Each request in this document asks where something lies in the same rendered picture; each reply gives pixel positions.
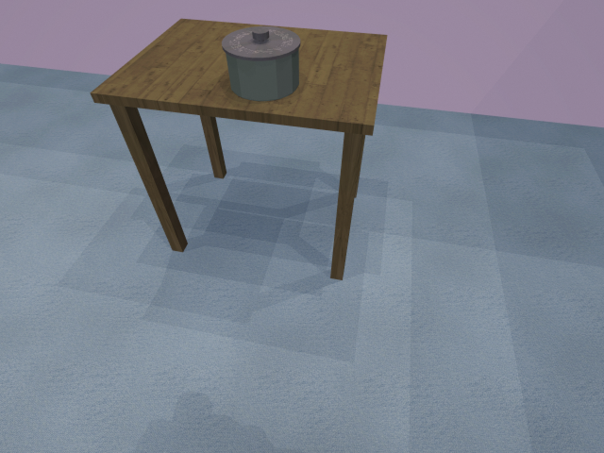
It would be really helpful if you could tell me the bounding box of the table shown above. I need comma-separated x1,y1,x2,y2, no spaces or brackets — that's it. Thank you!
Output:
90,19,387,280

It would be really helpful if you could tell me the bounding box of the knob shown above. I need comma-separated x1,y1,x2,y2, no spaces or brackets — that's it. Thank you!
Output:
252,27,269,41

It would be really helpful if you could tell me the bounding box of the lid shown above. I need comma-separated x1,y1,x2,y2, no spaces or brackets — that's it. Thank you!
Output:
222,26,300,61

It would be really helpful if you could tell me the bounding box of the pot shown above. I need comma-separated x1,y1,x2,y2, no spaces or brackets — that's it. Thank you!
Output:
226,49,299,101

